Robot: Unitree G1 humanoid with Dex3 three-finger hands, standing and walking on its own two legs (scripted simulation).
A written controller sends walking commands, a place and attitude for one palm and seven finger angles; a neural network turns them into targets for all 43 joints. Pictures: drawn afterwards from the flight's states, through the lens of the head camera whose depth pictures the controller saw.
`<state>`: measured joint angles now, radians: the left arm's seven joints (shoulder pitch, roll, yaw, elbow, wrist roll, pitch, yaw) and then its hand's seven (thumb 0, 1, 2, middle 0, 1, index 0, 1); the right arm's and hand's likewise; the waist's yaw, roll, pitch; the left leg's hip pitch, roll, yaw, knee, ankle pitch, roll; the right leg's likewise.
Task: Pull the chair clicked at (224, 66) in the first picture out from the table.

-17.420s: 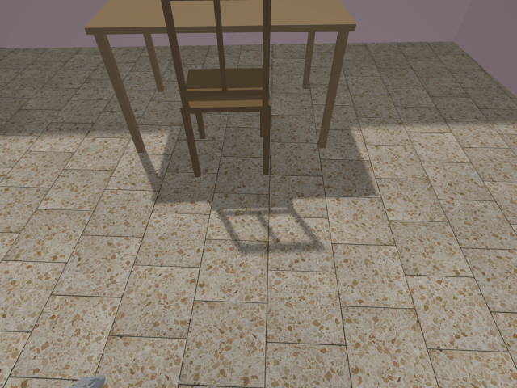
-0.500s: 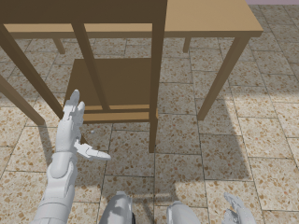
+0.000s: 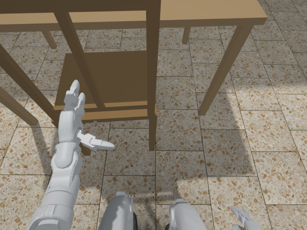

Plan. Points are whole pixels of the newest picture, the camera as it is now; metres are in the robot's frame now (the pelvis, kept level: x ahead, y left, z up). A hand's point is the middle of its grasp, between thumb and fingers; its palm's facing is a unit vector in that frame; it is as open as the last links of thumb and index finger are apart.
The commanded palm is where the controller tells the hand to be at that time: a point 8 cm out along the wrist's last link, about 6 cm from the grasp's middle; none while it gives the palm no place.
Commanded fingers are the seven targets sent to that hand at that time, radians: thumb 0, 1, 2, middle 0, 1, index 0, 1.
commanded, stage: aim the fingers beside a spindle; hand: left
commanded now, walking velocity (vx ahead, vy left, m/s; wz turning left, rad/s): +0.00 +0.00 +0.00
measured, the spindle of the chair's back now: (86, 71) +0.53 +0.19 +0.06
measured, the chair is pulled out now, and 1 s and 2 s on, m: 0.00 0.00 0.00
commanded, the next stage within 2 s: push the fingers through the gap in 0.40 s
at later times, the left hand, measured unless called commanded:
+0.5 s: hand (91, 125) +0.38 +0.16 +0.02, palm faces +0.06 -1.00 -0.02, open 16.9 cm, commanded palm +0.35 +0.22 +0.02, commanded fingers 0.00 -0.50 0.30 -0.06 -0.08 -0.06 -0.08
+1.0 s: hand (92, 109) +0.43 +0.17 +0.02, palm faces +0.07 -1.00 -0.02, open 16.9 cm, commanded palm +0.40 +0.22 +0.02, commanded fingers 0.00 -0.50 0.30 -0.06 -0.08 -0.06 -0.08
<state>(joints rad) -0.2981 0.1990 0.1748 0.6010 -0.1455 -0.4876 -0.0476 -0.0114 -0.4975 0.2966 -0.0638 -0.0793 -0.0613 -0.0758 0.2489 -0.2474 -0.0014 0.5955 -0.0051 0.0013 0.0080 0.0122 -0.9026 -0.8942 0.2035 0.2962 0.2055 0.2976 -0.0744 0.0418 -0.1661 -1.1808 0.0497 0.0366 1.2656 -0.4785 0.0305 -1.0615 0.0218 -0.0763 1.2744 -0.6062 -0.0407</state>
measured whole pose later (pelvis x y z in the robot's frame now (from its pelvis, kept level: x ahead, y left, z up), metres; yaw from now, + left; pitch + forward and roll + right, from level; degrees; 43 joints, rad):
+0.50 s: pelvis +0.00 +0.00 +0.00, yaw +0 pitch +22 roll -2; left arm -0.28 0.20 0.17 0.60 -0.15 -0.50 -0.06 -0.01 -0.50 0.30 -0.06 -0.08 -0.06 -0.08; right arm 0.22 -0.25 0.00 0.58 0.00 0.00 0.00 0.01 -0.90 -0.89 0.20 0.30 0.21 0.30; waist -0.06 0.04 -0.17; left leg -1.18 0.05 0.03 1.27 -0.48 0.03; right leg -1.06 0.02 -0.08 1.27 -0.61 -0.04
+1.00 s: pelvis +0.00 +0.01 +0.00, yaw +0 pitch +24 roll -3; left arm -0.48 0.24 0.23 0.78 -0.12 -0.50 -0.05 -0.01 -0.50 0.30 -0.06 -0.08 -0.06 -0.08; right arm 0.26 -0.25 0.01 0.62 -0.01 0.02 0.01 0.01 -0.90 -0.89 0.20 0.30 0.21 0.30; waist -0.10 0.05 -0.17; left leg -1.22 0.05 0.03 1.28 -0.48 0.04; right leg -1.09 0.02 -0.08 1.28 -0.60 -0.03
